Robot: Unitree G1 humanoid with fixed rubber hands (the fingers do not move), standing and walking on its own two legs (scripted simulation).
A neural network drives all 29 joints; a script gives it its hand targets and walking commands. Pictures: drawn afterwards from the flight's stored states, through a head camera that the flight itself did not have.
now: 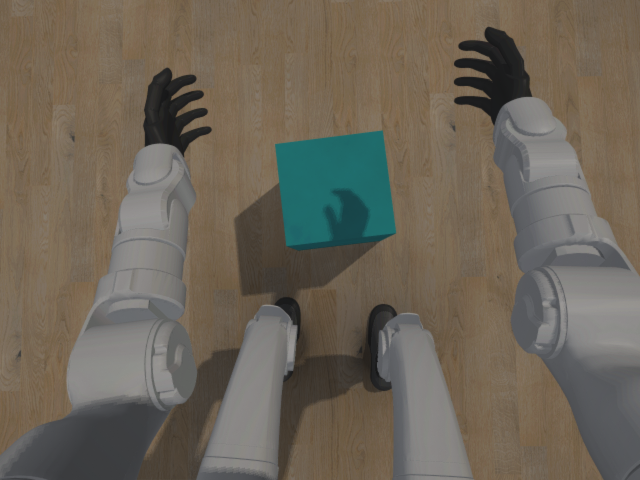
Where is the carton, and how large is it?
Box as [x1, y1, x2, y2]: [275, 130, 395, 250]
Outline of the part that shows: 382,130 275,144 285,238 287,246 298,250 381,240 395,233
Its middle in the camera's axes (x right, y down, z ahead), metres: +0.03 -0.09 +0.87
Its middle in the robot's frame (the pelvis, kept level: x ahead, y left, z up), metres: +0.47 +0.02 -0.51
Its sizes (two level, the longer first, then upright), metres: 0.210 0.200 0.250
